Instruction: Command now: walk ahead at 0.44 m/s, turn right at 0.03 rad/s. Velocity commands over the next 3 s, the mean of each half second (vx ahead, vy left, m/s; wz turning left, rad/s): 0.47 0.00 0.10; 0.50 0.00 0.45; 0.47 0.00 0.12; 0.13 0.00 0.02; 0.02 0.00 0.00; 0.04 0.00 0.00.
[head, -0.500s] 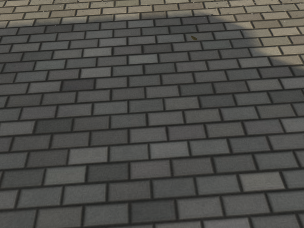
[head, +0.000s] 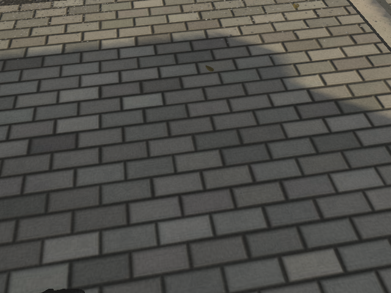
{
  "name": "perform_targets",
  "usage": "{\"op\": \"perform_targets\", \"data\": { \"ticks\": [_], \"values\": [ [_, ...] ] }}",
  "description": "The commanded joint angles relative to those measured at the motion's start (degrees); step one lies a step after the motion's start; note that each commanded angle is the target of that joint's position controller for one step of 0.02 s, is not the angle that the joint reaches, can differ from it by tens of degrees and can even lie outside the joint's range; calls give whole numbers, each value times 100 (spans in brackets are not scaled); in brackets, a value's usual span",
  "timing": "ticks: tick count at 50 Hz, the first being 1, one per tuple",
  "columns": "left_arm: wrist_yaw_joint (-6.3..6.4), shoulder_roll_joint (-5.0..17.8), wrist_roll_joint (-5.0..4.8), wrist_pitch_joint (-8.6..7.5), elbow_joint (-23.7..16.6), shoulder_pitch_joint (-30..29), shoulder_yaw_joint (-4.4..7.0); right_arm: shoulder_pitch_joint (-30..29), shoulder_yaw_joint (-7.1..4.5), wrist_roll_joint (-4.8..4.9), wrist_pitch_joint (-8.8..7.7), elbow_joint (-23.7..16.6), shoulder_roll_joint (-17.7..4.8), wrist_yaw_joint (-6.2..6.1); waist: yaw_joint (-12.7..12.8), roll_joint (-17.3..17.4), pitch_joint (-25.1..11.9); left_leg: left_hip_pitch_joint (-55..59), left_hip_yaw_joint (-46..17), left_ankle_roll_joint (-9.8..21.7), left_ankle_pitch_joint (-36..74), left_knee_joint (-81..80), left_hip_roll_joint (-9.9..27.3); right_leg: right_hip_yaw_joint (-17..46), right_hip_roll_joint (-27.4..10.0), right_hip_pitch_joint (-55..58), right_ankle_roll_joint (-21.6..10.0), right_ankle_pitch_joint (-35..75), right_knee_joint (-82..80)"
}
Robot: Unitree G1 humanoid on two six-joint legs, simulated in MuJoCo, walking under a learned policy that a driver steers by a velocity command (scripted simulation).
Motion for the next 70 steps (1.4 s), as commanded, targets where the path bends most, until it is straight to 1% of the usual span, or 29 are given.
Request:
{"op": "perform_targets", "data": {
  "ticks": [1,2,3,5,7,12,15,21,24,26,27,28,29,30,32,33,36,41,46,48,50,51,52,53,54,55,57,60,70],
  "values": [
    [141,1745,140,-3,222,2193,535,-169,84,-106,-146,-726,-72,-37,1130,-1409,-1332,-3489,374,249,593,3704,-271,2914,-1790,4223,-1122,-1300,-720],
    [86,1458,102,-48,244,2257,444,-210,37,6,-259,-739,-325,-66,1152,-1588,-1516,-4191,-428,238,-887,4787,-488,4649,-2127,4072,-1522,-2445,-1678],
    [74,1113,83,-77,201,1785,318,-525,-78,153,-309,-803,-725,-22,1010,-1174,-752,-4713,-513,373,-528,5226,-82,3956,-2052,3537,-1332,-2680,-1697],
    [66,709,131,-84,96,1162,199,-925,-78,50,-327,-817,-682,-3,735,-526,-113,-4529,-319,506,454,4852,353,2652,-1525,2432,-1039,-1679,-1788],
    [63,537,209,-108,62,909,153,-835,-81,-17,-244,-755,-535,32,480,-623,29,-4035,-316,479,1001,4461,548,1934,-1175,1797,-952,-763,-2038],
    [142,685,132,-193,259,1193,194,-1412,-22,-118,-133,-969,-348,18,479,-229,266,-4349,-171,190,1985,3266,534,1080,-1039,1681,-1062,864,-2302],
    [218,770,128,-153,335,1364,193,-1999,74,-54,-202,-1112,-165,113,690,-272,347,-4012,75,214,2915,2000,335,503,-855,1669,-865,1098,-2394],
    [242,837,119,-28,650,1942,209,-2883,129,52,-233,-1513,-145,374,960,-124,547,-4215,104,557,2887,1040,23,56,-1280,2853,-722,1558,-2123],
    [307,1002,135,75,580,1814,261,-2622,39,-1,-206,-1580,-347,460,676,-373,133,-3573,455,835,2082,1035,-391,-211,-1335,3340,-530,4084,-1211],
    [392,1106,169,188,471,1669,279,-1353,-201,-10,-155,-1318,-777,405,-31,-469,-674,-1878,677,1125,1916,858,-808,-497,-1133,3109,-308,5466,640],
    [451,1047,237,172,312,1684,228,-439,-340,-21,-104,-1160,-1130,314,-421,-131,-1284,-4,-291,1428,2062,951,-205,-526,-986,1737,-139,4149,2249],
    [321,192,356,10,100,2411,-48,-264,-439,-7,-118,-1161,-1649,300,133,1346,-2007,2293,-3503,2605,1079,710,1332,-249,245,-1001,276,-936,4534],
    [219,655,196,-226,107,1936,31,-95,-316,12,-100,-1173,-1096,256,-221,932,-2438,2603,-4704,2686,500,-158,1558,823,409,-1770,241,-2235,5241],
    [154,923,-36,-370,-170,1319,110,-352,-257,-42,-99,-1166,-949,219,-251,728,-1489,1963,-3801,2342,735,-333,1361,932,75,-2219,143,-1800,5181],
    [202,794,89,-452,-300,924,82,-1020,-201,-75,-112,-1300,-765,204,194,-193,-504,189,-2652,2090,1954,-525,915,796,-324,-1837,146,-1208,4201],
    [222,828,159,-386,-309,1031,123,-1209,-162,-145,-130,-1378,-663,189,414,-48,-414,-372,-2336,2066,2417,-655,753,824,-460,-1424,197,-1083,3942],
    [259,642,249,-178,-349,1193,105,-1318,-181,-77,-147,-1381,-695,142,636,169,-217,-1318,-1878,2124,2865,-914,547,655,-527,-1058,501,-947,3217],
    [253,324,251,-166,-668,53,-19,-961,-261,-12,-59,-1219,-945,-10,221,330,0,-2033,-1218,1661,2269,-808,-5,458,-171,-515,708,1016,982],
    [121,561,130,-277,-785,-368,68,-471,-218,14,6,-991,-834,-26,12,551,-122,-1208,-1777,1463,1553,-246,385,614,-58,-275,528,1219,68],
    [100,665,120,-317,-781,-205,138,-491,-220,-24,34,-961,-849,-19,156,709,-100,-934,-2007,1364,1709,74,540,539,-40,-65,315,668,-81],
    [149,893,187,-360,-618,640,274,-519,-124,-61,40,-985,-583,9,605,642,-525,-1052,-1755,1090,2395,1097,156,549,-177,1222,-68,468,-313],
    [180,1250,257,-371,-553,1481,362,-323,2,-154,12,-1079,-272,15,846,-118,-1345,-1836,-1307,841,1434,2754,-248,1616,-1186,2711,-525,546,-155],
    [119,1621,223,-278,-232,2018,500,381,72,35,-57,-1129,-75,9,633,-2031,-1809,-3759,-649,464,-858,4504,-963,4280,-2132,4126,-1411,-1065,-952],
    [79,1069,72,-260,-270,2030,372,95,-27,88,-71,-1038,-636,-13,844,-1242,-1344,-4496,-996,433,-888,5153,-658,4694,-2109,3977,-1304,-2344,-1292],
    [100,801,76,-228,-299,1761,291,-588,-90,78,-68,-1153,-851,-9,940,-683,-660,-4725,-896,448,-355,5277,-444,3852,-1911,3382,-1077,-2191,-1328],
    [108,717,149,-197,-356,1474,240,-957,-68,-12,-69,-1238,-782,-13,846,-298,-340,-4578,-663,437,47,5109,-230,3192,-1656,2762,-984,-1498,-1393],
    [122,543,221,-188,-337,1200,167,-1098,-66,-86,-93,-1309,-593,23,592,-432,-52,-4198,-538,409,546,4523,107,2460,-1287,2011,-962,-467,-1634],
    [133,563,138,-224,-213,1270,174,-1067,-5,-79,-60,-1283,-342,47,500,-559,-73,-3986,-316,303,711,3919,196,1860,-1130,1749,-1066,401,-1887],
    [208,904,21,-26,304,1934,242,-2680,98,-22,-195,-1662,-167,222,959,-404,303,-3440,16,275,2542,1106,-70,924,-1095,2014,-820,1310,-1869]
  ]
}}
Next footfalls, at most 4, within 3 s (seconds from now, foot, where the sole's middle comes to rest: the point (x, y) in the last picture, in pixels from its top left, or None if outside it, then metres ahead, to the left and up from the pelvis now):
0.54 left None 0.46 0.10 -0.76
1.00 right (205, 217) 0.76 -0.06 -0.76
1.50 left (120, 185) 0.94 0.27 -0.76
1.86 right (177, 165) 1.02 0.04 -0.76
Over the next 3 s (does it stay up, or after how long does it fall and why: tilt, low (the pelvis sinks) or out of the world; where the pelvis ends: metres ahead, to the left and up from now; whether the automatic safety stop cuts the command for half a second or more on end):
stays up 0.94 0.16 0.01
